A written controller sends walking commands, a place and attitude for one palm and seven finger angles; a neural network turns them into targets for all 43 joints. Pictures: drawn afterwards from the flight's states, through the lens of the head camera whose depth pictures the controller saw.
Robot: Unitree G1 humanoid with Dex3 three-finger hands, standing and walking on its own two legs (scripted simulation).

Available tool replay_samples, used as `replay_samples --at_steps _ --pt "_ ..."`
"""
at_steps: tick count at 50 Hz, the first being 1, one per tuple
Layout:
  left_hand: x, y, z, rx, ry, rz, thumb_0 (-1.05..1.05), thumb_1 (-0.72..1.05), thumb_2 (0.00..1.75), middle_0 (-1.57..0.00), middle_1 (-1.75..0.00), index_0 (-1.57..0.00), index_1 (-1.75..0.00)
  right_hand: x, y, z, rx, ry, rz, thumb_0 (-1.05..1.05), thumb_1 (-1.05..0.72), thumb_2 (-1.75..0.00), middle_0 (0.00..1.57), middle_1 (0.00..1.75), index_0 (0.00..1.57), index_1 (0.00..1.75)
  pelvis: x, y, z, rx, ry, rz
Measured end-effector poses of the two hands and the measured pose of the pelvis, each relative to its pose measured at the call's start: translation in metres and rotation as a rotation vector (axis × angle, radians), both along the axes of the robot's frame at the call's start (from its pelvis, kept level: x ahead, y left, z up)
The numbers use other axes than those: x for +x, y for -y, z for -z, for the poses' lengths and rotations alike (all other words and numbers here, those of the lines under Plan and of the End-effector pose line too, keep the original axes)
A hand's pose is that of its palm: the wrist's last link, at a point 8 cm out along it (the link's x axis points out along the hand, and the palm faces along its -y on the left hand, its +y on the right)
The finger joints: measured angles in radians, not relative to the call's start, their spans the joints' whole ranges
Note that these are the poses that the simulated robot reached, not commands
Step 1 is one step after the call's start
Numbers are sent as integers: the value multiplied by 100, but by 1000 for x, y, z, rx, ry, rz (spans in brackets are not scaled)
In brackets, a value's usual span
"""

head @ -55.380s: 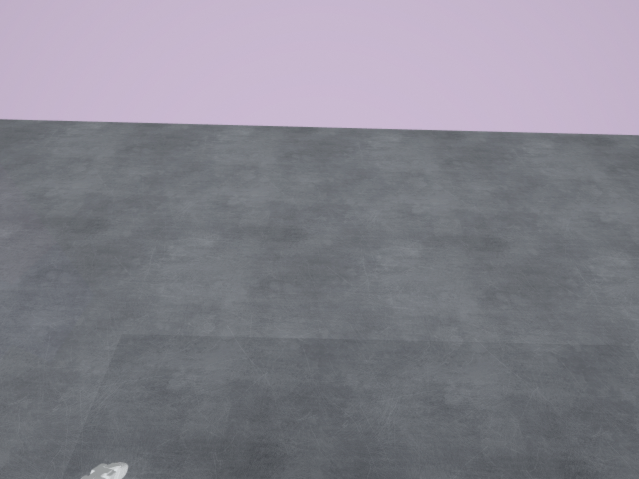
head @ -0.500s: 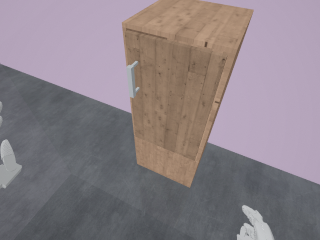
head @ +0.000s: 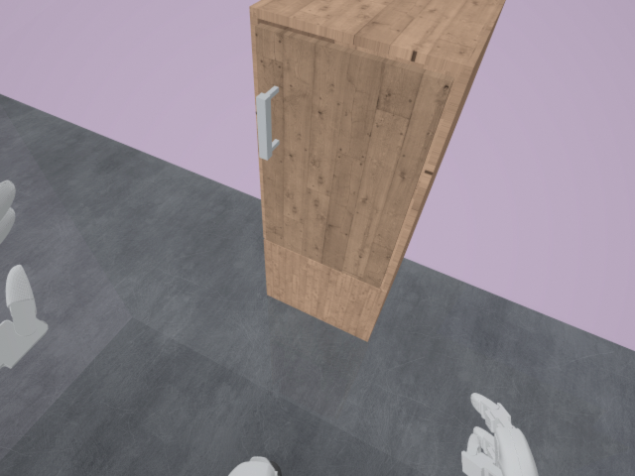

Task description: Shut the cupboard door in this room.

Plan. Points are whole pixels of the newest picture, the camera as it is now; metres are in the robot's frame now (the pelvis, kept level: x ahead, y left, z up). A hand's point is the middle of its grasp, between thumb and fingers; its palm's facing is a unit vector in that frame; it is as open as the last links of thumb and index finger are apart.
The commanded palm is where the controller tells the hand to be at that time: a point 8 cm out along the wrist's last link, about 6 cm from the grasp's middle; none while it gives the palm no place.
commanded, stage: step back with the hand held close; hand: left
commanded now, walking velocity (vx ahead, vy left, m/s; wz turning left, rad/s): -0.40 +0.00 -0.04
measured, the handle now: (269, 123) +0.74 +0.14 +0.02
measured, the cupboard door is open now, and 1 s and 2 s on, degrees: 0 0 0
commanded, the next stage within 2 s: stop stepping back and stand still in 0.28 s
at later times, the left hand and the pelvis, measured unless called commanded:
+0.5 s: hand out of the picture +0.13 +0.26 +0.18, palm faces +0.33 -0.84 -0.42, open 7.4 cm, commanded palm +0.06 +0.30 +0.19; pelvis -0.10 +0.01 +0.00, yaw -4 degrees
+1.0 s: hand out of the picture +0.03 +0.29 +0.19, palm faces +0.37 -0.81 -0.46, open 7.4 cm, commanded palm +0.00 +0.34 +0.19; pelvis -0.15 +0.04 +0.00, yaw -1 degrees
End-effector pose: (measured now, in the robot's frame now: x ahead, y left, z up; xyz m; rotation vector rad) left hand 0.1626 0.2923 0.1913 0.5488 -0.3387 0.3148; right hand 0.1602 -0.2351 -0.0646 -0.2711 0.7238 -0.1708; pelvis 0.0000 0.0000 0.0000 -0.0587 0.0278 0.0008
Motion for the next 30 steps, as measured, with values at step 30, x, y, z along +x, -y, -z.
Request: replay_samples --at_steps 30 --pt "-101 3 -11 15 2 107 1 89 90 -21 -30 -21 -30 -130 -13 -6 22 38 46 1 -90 -90 21 30 21 30 -114 -8 1 -9 19 50"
